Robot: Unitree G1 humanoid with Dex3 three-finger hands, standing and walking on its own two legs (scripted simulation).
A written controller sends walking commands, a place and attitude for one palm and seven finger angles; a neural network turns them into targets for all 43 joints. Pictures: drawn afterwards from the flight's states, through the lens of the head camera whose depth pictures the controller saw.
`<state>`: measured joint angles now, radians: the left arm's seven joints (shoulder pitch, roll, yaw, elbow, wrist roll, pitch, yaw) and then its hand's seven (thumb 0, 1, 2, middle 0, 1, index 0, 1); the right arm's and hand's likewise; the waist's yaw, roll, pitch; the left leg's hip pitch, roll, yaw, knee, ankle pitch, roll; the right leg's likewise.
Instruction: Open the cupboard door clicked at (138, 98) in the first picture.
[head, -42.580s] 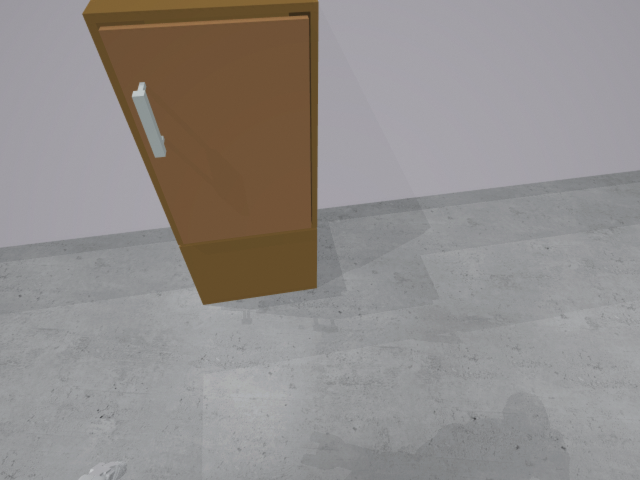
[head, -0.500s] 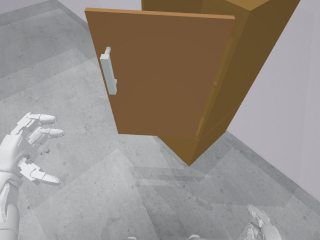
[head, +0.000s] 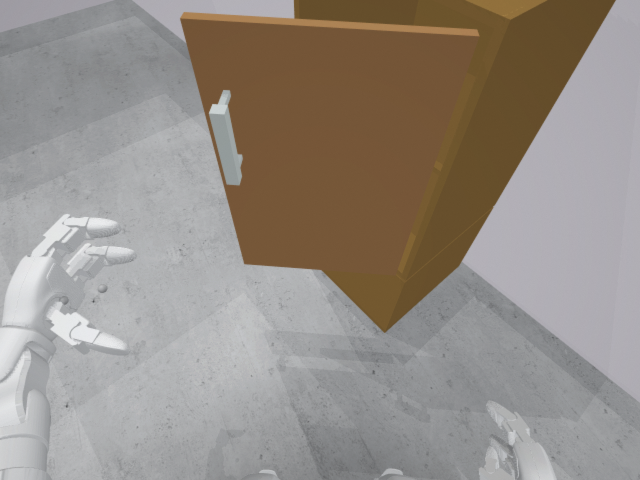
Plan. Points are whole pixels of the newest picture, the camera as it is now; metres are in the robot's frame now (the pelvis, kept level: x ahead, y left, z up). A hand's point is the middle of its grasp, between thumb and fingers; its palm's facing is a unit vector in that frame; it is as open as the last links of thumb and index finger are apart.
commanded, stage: move the hooked fingers beside the handle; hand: left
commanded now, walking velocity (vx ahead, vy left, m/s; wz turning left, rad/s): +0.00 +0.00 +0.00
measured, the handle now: (229, 139) +0.59 +0.19 +0.06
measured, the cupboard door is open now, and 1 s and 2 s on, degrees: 45 45 45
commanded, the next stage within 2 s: none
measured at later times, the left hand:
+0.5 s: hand (139, 232) +0.39 +0.26 +0.07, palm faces -0.01 -1.00 -0.02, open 14.0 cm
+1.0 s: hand (158, 194) +0.45 +0.26 +0.07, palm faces -0.03 -1.00 +0.00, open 14.0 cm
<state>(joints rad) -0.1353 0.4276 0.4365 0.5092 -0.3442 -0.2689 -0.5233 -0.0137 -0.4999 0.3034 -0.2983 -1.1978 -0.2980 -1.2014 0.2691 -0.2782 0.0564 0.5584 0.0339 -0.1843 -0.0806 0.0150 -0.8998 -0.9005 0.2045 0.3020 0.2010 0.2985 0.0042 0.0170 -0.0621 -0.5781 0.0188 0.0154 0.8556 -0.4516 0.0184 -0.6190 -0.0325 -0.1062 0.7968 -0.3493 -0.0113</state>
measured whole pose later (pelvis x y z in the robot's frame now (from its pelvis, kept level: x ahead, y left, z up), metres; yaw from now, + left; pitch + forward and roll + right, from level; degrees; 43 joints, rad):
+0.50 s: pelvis +0.00 +0.00 +0.00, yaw -2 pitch +14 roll -1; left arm -0.43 0.51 0.47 0.81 -0.27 -0.31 -0.51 -0.01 -0.50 0.30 -0.30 -1.20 -0.30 -1.20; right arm 0.35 -0.29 0.04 0.58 0.03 -0.09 -0.07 0.01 -0.90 -0.90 0.20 0.30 0.20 0.30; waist -0.06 0.00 -0.07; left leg -0.65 0.03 0.04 0.87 -0.45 0.02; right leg -0.71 -0.02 -0.08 0.81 -0.34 -0.01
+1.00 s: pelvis +0.00 +0.01 -0.01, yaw -2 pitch +17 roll -2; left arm -0.72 0.59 0.47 1.08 -0.19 -0.37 -0.49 -0.01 -0.50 0.30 -0.30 -1.20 -0.30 -1.20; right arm 0.36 -0.28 0.05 0.59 0.01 0.01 -0.05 0.01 -0.90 -0.90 0.20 0.30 0.20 0.30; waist -0.11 -0.01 -0.08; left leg -0.76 0.04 0.04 0.93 -0.47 0.03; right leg -0.80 -0.01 -0.08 0.84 -0.34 0.00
